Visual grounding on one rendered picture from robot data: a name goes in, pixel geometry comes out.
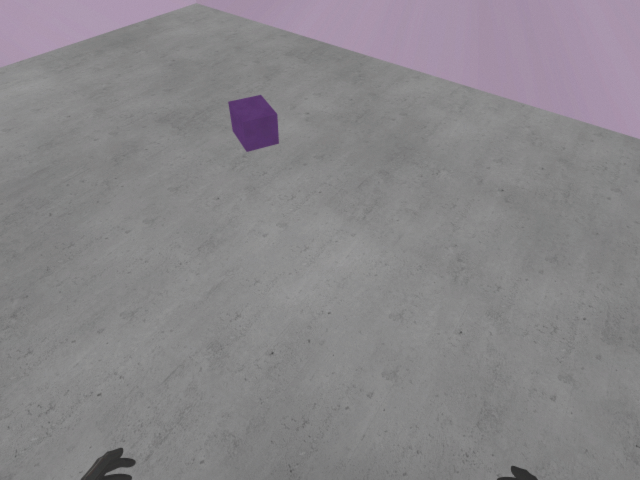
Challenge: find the carton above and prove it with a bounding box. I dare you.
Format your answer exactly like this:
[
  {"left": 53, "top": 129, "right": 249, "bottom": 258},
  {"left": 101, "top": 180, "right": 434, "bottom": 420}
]
[{"left": 228, "top": 95, "right": 279, "bottom": 152}]

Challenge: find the robot left hand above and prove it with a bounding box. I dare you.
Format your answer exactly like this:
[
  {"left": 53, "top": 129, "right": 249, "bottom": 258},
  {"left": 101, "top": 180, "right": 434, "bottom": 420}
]
[{"left": 81, "top": 448, "right": 136, "bottom": 480}]

